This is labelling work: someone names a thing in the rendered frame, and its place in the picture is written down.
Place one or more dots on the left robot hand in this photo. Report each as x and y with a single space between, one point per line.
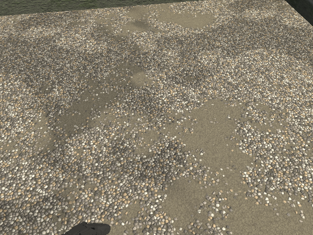
85 228

